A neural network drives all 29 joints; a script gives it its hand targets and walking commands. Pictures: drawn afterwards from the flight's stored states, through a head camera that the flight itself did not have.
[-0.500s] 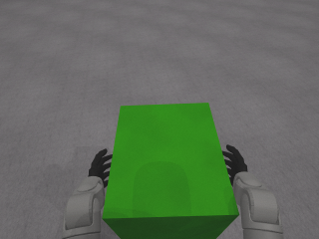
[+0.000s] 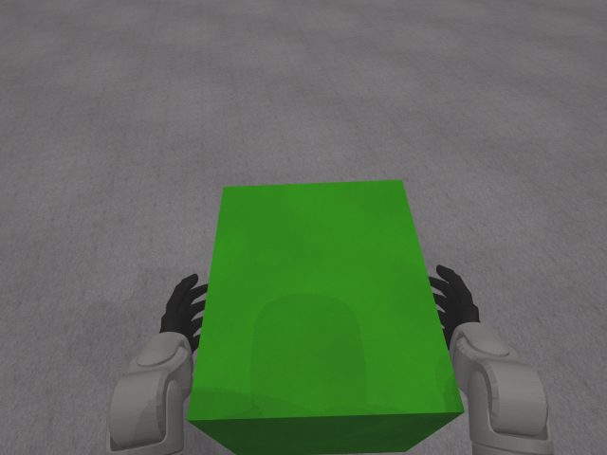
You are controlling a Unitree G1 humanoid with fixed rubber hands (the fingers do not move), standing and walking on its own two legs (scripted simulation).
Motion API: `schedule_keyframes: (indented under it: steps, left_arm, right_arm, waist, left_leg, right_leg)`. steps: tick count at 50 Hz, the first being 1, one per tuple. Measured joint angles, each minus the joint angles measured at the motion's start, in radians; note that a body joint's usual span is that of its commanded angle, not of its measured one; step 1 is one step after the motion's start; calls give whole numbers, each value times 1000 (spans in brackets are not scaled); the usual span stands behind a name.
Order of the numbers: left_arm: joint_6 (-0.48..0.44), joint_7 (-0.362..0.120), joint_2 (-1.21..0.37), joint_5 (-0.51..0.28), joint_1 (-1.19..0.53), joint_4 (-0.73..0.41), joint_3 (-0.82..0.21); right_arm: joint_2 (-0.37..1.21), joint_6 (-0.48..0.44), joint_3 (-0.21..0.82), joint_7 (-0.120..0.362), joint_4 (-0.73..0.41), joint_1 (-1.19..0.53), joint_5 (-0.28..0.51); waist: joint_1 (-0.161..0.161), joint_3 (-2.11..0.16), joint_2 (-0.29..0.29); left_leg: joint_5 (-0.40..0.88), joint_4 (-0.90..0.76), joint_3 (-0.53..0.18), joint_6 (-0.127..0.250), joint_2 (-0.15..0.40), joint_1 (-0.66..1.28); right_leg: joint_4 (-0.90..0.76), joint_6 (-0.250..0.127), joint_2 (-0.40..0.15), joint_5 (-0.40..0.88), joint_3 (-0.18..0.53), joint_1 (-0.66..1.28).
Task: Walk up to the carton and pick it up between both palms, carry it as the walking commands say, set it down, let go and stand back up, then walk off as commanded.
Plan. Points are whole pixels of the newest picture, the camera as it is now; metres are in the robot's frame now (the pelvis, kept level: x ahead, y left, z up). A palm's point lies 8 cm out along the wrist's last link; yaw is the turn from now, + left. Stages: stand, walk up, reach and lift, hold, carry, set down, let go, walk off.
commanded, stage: carry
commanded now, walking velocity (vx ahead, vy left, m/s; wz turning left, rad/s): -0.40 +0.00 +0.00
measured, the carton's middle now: (317, 323) +0.31 +0.00 +0.00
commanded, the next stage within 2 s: none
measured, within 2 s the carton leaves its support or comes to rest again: neither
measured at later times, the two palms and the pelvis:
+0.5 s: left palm out of the picture +0.10 +0.18 +0.06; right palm out of the picture +0.11 -0.15 +0.06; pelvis -0.14 +0.01 -0.02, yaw +0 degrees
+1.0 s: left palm out of the picture -0.10 +0.17 +0.07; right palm out of the picture -0.08 -0.17 +0.07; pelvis -0.35 +0.00 -0.01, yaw +3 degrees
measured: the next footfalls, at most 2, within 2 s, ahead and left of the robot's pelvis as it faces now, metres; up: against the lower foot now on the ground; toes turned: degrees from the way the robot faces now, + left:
right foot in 0.58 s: -0.13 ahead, -0.11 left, +0.00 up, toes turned -7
left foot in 1.02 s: -0.41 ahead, +0.12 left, +0.00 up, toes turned +10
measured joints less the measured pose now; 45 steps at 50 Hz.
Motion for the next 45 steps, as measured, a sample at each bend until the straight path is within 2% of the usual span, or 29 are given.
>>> schedule_keyframes:
  steps: [3, 7, 18, 20, 23, 25, 27, 29, 30, 31, 32, 33, 35, 37, 40, 45]
  left_arm:
    - [81, 6, -18, -4, 1, -91, 15]
    - [152, 7, -46, 4, -5, -130, 41]
    - [189, 6, -60, 5, -20, -144, 59]
    - [187, 6, -60, 2, -24, -140, 62]
    - [185, 5, -60, -4, -31, -129, 70]
    - [183, 4, -60, -7, -31, -119, 71]
    - [181, 3, -58, -9, -29, -105, 69]
    - [180, 2, -50, -13, -33, -100, 67]
    - [175, 1, -50, -12, -38, -93, 64]
    - [175, 1, -51, -8, -40, -87, 59]
    - [176, 2, -55, -1, -35, -85, 55]
    - [179, 2, -62, 7, -25, -88, 52]
    - [181, 0, -62, 17, -6, -113, 43]
    - [182, -3, -61, 22, 0, -142, 45]
    - [179, -9, -61, 29, -6, -155, 51]
    - [185, -16, -60, 45, -26, -128, 55]
  right_arm:
    - [13, 82, -9, -6, -82, -10, 8]
    - [30, 152, -29, -5, -109, -25, 6]
    - [54, 182, -51, 6, -128, -32, -9]
    - [54, 182, -50, 8, -128, -35, -13]
    - [54, 181, -45, 9, -124, -37, -23]
    - [54, 184, -43, 9, -125, -32, -30]
    - [55, 191, -42, 9, -123, -29, -38]
    - [53, 196, -36, 10, -126, -34, -46]
    - [47, 195, -36, 11, -122, -38, -47]
    - [41, 191, -37, 12, -117, -33, -44]
    - [36, 189, -38, 13, -113, -24, -39]
    - [34, 188, -40, 14, -110, -15, -32]
    - [38, 181, -42, 15, -114, -5, -19]
    - [43, 176, -43, 13, -121, -16, -8]
    - [35, 178, -36, 9, -119, -42, -4]
    - [21, 189, -33, 4, -89, -66, -6]
  waist:
    - [-3, 10, 4]
    - [-4, 23, 7]
    - [10, 74, -7]
    - [14, 78, -2]
    - [21, 75, 22]
    - [29, 62, 41]
    - [36, 41, 57]
    - [43, 27, 68]
    - [45, 35, 79]
    - [42, 38, 67]
    - [37, 42, 46]
    - [33, 46, 28]
    - [22, 50, 9]
    - [9, 44, -1]
    - [-10, 19, -13]
    - [-25, -14, -33]
  left_leg:
    - [-10, 52, -3, 2, 5, -40]
    - [-19, 105, -7, 11, 8, -85]
    - [93, 91, 4, 50, -20, -169]
    - [120, 80, 6, 57, -18, -182]
    - [164, 60, 0, 63, -3, -204]
    - [211, 15, -6, 55, 10, -210]
    - [267, -48, -11, 41, 20, -210]
    - [296, -86, -13, 27, 29, -220]
    - [221, -63, -26, 12, 34, -234]
    - [55, 23, -41, -3, 18, -273]
    - [-77, 168, -63, -9, -11, -319]
    - [-143, 323, -85, -8, -40, -357]
    - [-154, 587, -110, -8, -78, -395]
    - [-124, 735, -108, -20, -93, -379]
    - [-132, 741, -85, -27, -96, -290]
    - [-226, 463, -50, -12, -87, -101]
  right_leg:
    - [42, -2, -1, -8, -2, -35]
    - [96, -4, -6, -13, -4, -80]
    - [126, 1, -38, 71, 2, -182]
    - [161, 0, -37, 6, 4, -210]
    - [380, 0, -21, -138, 18, -257]
    - [462, 4, -7, -181, 19, -240]
    - [369, 8, 4, -207, 12, -158]
    - [164, 6, 15, -187, 6, -52]
    - [118, -1, 24, -89, -1, -47]
    - [115, -11, 14, -37, -2, -59]
    - [113, -18, -4, -14, 1, -67]
    - [99, -22, -20, 3, 6, -67]
    - [53, -21, -39, 41, 19, -62]
    - [19, -19, -53, 81, 34, -71]
    - [-6, -19, -73, 131, 49, -111]
    - [-66, -19, -95, 229, 43, -186]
